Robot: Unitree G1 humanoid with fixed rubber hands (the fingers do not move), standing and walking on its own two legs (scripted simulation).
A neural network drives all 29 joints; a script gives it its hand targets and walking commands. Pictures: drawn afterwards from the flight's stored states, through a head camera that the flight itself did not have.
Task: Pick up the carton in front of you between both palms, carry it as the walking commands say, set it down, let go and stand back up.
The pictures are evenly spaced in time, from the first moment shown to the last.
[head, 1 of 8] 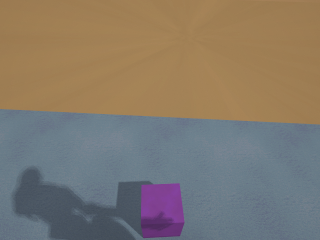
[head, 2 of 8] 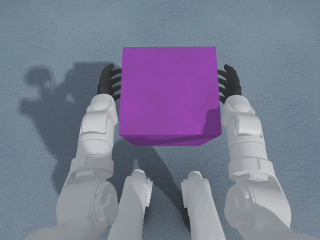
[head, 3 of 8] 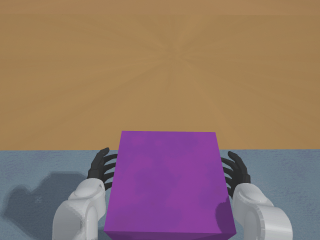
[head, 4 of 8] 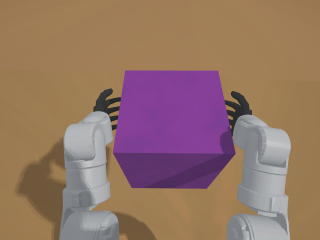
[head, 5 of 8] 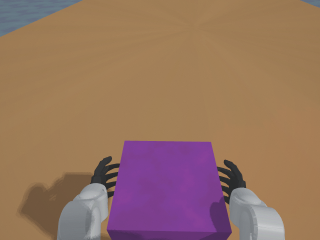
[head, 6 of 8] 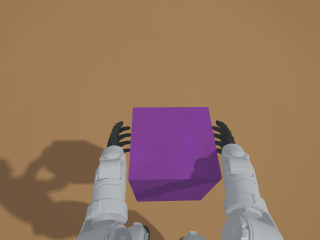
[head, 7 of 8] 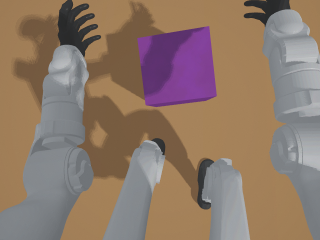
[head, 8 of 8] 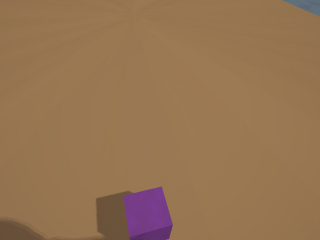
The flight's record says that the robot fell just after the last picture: no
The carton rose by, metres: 0.95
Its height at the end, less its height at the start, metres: +0.22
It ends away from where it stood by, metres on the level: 5.35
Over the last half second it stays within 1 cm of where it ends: yes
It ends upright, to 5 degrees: yes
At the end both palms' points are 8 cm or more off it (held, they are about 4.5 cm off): yes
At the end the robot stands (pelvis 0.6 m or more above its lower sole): yes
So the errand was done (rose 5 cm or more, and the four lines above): yes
